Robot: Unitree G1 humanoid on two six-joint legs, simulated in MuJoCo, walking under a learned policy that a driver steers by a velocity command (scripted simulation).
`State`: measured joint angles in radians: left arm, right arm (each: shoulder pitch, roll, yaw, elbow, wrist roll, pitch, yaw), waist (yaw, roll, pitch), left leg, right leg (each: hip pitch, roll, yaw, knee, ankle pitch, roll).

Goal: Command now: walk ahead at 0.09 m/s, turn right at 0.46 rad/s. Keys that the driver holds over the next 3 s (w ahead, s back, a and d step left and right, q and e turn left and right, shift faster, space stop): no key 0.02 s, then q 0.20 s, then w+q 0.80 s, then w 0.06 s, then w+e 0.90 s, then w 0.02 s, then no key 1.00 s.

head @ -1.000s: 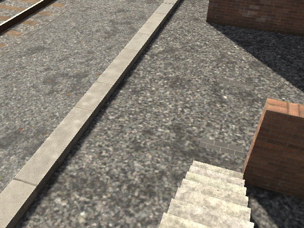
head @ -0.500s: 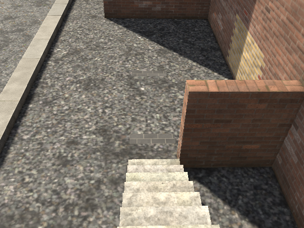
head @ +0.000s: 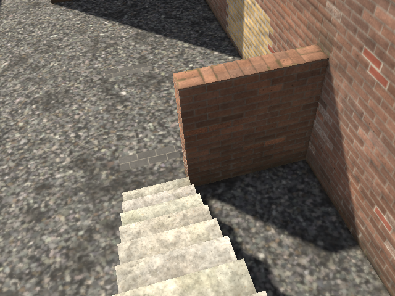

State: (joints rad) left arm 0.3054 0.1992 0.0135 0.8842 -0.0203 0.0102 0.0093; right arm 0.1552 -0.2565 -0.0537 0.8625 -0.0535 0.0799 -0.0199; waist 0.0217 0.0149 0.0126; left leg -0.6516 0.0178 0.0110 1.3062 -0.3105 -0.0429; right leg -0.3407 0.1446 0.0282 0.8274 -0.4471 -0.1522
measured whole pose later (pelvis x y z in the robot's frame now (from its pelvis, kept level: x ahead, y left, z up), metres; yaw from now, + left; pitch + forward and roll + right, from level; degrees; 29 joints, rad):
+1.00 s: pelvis -0.01 +0.05 -0.01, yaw +24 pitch -1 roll +1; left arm 0.34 0.32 0.02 0.74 0.02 0.01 -0.03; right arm 0.04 -0.28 -0.03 0.70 -0.02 0.14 0.03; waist 0.06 -0.03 0.02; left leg -0.51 0.02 0.06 1.11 -0.35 0.02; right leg -0.32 -0.16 -0.29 0.94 -0.59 -0.04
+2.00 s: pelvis +0.30 +0.05 -0.19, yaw +2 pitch -1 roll +3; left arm 0.49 0.17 -0.01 0.99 0.01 -0.04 0.03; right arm 0.20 -0.28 -0.06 0.85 -0.06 0.06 0.01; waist 0.01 0.05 -0.01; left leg -0.75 -0.01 -0.08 1.04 0.14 -0.05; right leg -0.23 0.19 0.16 0.82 -0.53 -0.15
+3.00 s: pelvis +0.48 +0.00 -0.34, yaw -2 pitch -2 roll +0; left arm 0.27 0.18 -0.07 0.93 0.01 0.02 -0.04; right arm 0.26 -0.26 0.00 0.97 0.00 0.09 0.04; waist -0.01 0.03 -0.01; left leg -0.08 0.00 -0.04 0.40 -0.29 -0.01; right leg -0.20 0.05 -0.04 0.39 -0.16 -0.05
